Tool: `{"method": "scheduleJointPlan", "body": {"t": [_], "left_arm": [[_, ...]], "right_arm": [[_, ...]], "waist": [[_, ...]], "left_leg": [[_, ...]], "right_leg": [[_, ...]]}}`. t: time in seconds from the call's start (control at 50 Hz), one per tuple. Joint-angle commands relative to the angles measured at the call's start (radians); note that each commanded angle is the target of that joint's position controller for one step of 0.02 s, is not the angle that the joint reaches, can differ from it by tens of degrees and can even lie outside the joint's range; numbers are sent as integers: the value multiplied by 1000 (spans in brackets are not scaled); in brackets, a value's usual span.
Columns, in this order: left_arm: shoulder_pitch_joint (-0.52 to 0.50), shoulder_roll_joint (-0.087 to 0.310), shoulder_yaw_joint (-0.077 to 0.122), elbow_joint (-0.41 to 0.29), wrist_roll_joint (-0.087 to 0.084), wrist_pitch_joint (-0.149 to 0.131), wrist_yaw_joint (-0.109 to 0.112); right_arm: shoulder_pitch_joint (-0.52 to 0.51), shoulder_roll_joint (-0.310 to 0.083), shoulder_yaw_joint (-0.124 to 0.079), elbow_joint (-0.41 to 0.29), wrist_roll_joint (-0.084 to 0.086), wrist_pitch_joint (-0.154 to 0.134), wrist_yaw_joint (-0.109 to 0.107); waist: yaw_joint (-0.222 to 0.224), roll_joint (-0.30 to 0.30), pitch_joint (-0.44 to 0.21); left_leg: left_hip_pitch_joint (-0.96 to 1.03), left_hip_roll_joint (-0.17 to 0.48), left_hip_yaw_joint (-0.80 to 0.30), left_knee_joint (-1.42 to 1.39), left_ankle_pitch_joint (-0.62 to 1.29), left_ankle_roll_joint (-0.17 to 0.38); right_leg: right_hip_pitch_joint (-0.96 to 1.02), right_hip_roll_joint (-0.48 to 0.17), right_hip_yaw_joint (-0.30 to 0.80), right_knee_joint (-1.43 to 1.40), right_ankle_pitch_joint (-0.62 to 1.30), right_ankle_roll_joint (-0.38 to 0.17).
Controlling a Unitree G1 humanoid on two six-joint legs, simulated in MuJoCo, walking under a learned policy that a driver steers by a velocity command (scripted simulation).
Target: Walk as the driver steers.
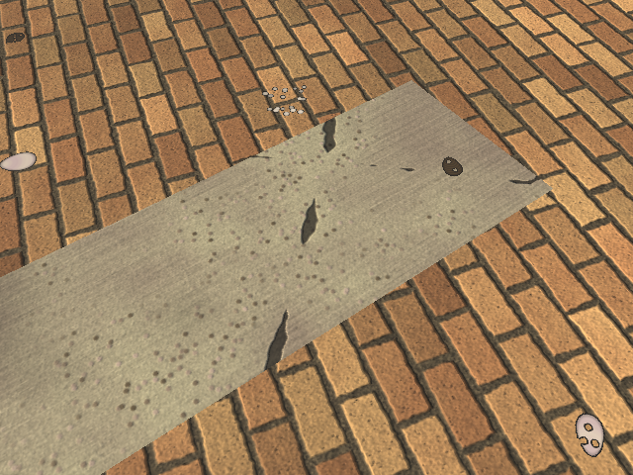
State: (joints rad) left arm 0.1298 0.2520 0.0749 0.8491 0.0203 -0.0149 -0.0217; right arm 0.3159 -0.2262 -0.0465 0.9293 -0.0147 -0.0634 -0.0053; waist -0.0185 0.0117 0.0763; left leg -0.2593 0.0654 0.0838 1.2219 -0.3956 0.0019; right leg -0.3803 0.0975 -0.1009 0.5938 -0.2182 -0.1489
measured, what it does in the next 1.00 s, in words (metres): walks ahead, turning left: left foot, then right foot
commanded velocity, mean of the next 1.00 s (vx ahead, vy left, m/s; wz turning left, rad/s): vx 0.20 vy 0.00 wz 0.24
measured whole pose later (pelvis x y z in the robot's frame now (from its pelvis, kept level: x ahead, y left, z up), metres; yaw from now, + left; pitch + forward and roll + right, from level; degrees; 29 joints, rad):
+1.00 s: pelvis +0.29 -0.01 +0.02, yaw +19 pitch +1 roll +0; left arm 0.19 0.27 0.03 0.80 0.00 0.02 0.05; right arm 0.23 -0.28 -0.07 0.82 -0.02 0.05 0.00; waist -0.03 0.02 0.02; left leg -0.33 -0.17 -0.20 0.44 -0.11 0.06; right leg -0.27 0.04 0.05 0.54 -0.34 -0.01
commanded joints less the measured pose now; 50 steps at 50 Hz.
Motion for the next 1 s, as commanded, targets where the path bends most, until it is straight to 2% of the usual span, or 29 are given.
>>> {"method": "scheduleJointPlan", "body": {"t": [0.02,0.04,0.08,0.12,0.16,0.18,0.24,0.28,0.32,0.36,0.4,0.42,0.44,0.46,0.48,0.5,0.52,0.54,0.56,0.58,0.62,0.66,0.74,0.78,0.82,0.88,0.94,0.98,1.0], "left_arm": [[134,136,35,2,-18,-10,24],[110,112,25,-4,-19,-21,26],[134,103,17,7,-23,-46,22],[183,111,15,31,-20,-60,19],[230,117,12,47,-17,-65,16],[241,112,8,51,-16,-65,17],[243,99,-7,61,-9,-68,24],[253,89,-17,74,-3,-67,34],[259,83,-24,88,0,-63,47],[241,100,-23,89,-2,-58,64],[209,128,-13,84,-2,-50,80],[180,145,-7,75,-6,-46,81],[127,159,-3,43,-19,-50,79],[223,49,-22,3,-19,-52,67],[286,63,-24,21,-4,-36,61],[239,88,-21,20,3,-29,57],[172,101,-17,3,7,-27,53],[131,107,-13,-12,13,-18,50],[135,97,-15,-21,17,0,48],[147,82,-18,-22,17,18,47],[159,64,-23,-29,12,37,50],[132,70,-22,-43,10,46,54],[41,92,-15,-80,6,59,60],[12,96,-15,-95,2,58,62],[8,95,-17,-100,-3,52,65],[24,92,-23,-102,-11,41,67],[79,95,-27,-97,-22,31,69],[155,83,-32,-77,-20,20,73],[157,108,-28,-76,-10,13,77]], "right_arm": [[-43,-118,-22,-115,-8,-27,3],[-5,-106,-18,-101,-26,-6,5],[17,-87,-15,-92,-34,26,15],[-21,-78,-12,-97,-29,37,25],[-102,-89,-14,-118,-19,41,29],[-129,-93,-15,-124,-14,41,29],[-170,-71,-4,-131,-3,34,30],[-203,-56,6,-134,1,32,29],[-216,-58,9,-134,-2,30,27],[-169,-82,4,-123,-14,26,23],[-24,-114,-10,-81,-18,17,16],[69,-129,-19,-57,-22,6,11],[166,-172,-34,-40,-30,-4,6],[126,-273,-56,-52,-18,0,2],[135,-269,-61,-56,29,10,10],[39,-223,-57,-90,34,25,9],[-37,-161,-40,-110,27,41,5],[-62,-127,-30,-116,19,51,1],[-62,-121,-28,-115,17,57,-3],[-54,-133,-31,-112,10,59,-2],[-44,-173,-44,-114,4,56,2],[-43,-193,-52,-124,2,60,2],[-32,-205,-62,-142,2,83,-3],[-26,-209,-66,-148,-1,92,-4],[-26,-208,-68,-153,-5,95,-5],[-39,-196,-65,-158,-14,97,-3],[-62,-189,-60,-158,-17,104,2],[-87,-183,-53,-156,-4,111,-1],[-77,-162,-45,-156,4,110,-5]], "waist": [[20,33,-57],[-7,21,-68],[-22,3,-81],[-9,-20,-61],[23,-38,-33],[32,-40,-20],[42,-59,-23],[57,-72,-23],[63,-82,-24],[39,-100,-48],[-18,-113,-102],[-70,-99,-131],[-133,-31,-190],[-18,207,-258],[-15,127,-402],[-7,40,-298],[5,-18,-170],[20,-46,-110],[33,-25,-99],[39,-3,-108],[42,22,-138],[32,45,-149],[-9,94,-137],[-23,103,-123],[-28,107,-122],[-29,117,-134],[-11,126,-139],[32,105,-132],[27,53,-116]], "left_leg": [[-375,57,-116,12,77,0],[-310,65,-115,-27,88,-10],[-276,63,-92,-85,107,-24],[-305,70,-70,-164,183,-27],[-374,77,-63,-234,266,-21],[-392,71,-59,-269,296,-17],[-341,23,-35,-409,373,3],[-297,-14,-21,-498,420,20],[-270,-47,-4,-564,428,37],[-220,-92,20,-600,344,61],[-107,-136,25,-649,256,98],[-14,-130,1,-755,323,123],[159,-28,-117,-813,688,181],[419,262,-458,-691,1457,334],[463,323,-597,-748,1425,446],[339,287,-532,-803,1152,433],[197,225,-472,-864,936,390],[113,174,-434,-901,819,347],[52,132,-393,-923,758,316],[16,106,-371,-930,724,296],[0,76,-360,-928,689,274],[5,59,-378,-936,567,249],[38,41,-472,-971,218,206],[56,43,-520,-979,124,202],[77,49,-544,-971,121,204],[73,51,-549,-946,205,206],[48,56,-569,-916,324,198],[4,27,-562,-875,317,156],[-52,-16,-531,-833,211,108]], "right_leg": [[318,-312,458,-356,245,-168],[271,-280,396,-367,297,-149],[242,-250,332,-387,387,-138],[241,-236,280,-424,414,-108],[283,-230,248,-445,442,-61],[303,-228,222,-439,531,-36],[330,-207,111,-397,783,25],[349,-212,64,-382,824,45],[395,-226,40,-351,870,51],[451,-248,33,-248,1026,59],[472,-267,39,-54,1132,65],[442,-256,32,110,1034,72],[300,-187,-8,399,719,91],[-46,19,-26,731,-350,135],[-117,8,150,851,-368,137],[-153,-52,177,851,-292,140],[-174,-82,168,788,-246,146],[-173,-103,163,720,-223,155],[-135,-114,159,655,-203,166],[-102,-105,148,620,-186,175],[-84,-97,139,561,-163,189],[-105,-102,142,494,-145,200],[-162,-107,164,388,-125,214],[-175,-103,175,340,-132,214],[-165,-97,179,293,-145,206],[-83,-81,165,214,-178,183],[42,-57,145,75,-207,149],[180,-50,132,-169,-90,118],[246,-102,194,-299,-44,98]]}}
